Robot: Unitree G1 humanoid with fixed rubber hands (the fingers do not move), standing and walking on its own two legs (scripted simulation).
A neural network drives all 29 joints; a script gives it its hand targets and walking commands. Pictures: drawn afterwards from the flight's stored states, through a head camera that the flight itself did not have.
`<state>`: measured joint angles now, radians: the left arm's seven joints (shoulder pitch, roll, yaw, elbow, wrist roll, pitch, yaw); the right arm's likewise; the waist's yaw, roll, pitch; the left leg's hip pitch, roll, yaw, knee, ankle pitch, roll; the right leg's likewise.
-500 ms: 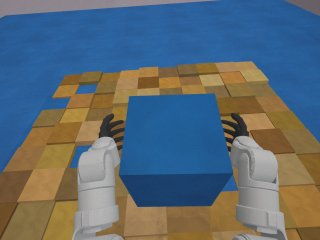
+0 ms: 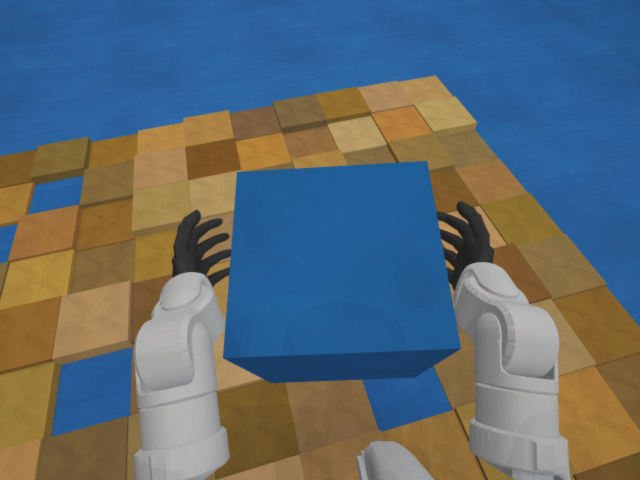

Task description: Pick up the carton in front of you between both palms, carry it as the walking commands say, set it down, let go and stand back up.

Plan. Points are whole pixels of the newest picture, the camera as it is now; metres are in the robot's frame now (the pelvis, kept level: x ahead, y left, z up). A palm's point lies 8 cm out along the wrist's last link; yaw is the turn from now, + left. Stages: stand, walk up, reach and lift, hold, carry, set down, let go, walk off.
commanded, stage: carry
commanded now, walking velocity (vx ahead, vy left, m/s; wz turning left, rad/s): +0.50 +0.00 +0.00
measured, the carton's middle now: (337, 288) +0.35 -0.05 +0.03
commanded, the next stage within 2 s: none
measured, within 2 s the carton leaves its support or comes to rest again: neither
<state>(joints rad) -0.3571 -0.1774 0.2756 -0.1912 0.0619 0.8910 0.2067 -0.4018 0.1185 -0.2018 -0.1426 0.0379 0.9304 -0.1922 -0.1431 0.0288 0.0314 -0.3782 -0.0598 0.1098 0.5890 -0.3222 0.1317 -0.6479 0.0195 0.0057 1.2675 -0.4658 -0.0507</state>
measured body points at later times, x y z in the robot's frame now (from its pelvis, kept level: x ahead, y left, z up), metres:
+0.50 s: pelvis +0.32 -0.05 +0.01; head +0.35 -0.06 +0.46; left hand +0.67 +0.14 +0.14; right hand +0.70 -0.18 +0.14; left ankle +0.38 +0.07 -0.69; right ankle +0.29 -0.12 -0.72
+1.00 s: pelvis +0.70 -0.01 -0.04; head +0.74 +0.00 +0.40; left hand +1.04 +0.14 +0.01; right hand +1.02 -0.17 +0.01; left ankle +0.57 +0.04 -0.77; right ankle +0.81 -0.12 -0.71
